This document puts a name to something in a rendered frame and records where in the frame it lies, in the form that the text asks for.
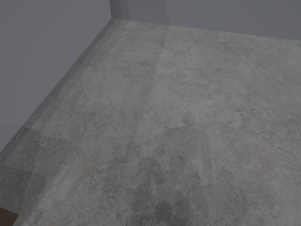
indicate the cupboard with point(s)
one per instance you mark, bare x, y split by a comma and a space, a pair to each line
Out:
7, 218

